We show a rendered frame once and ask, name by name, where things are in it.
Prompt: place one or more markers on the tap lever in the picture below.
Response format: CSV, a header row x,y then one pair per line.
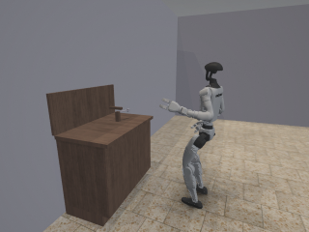
x,y
127,110

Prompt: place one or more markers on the left robot hand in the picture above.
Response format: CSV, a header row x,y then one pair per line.
x,y
172,107

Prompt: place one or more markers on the robot left forearm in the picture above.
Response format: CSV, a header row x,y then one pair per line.
x,y
199,115

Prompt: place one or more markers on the robot left upper arm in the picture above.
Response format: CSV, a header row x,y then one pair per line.
x,y
205,96

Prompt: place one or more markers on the right robot shin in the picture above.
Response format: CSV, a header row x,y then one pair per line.
x,y
198,173

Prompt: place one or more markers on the right robot hand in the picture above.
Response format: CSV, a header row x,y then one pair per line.
x,y
199,123

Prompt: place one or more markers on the humanoid robot head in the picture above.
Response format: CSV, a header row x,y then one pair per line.
x,y
211,68

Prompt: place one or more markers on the counter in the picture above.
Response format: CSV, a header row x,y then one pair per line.
x,y
103,153

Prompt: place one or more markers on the robot right upper arm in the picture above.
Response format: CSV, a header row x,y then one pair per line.
x,y
222,106

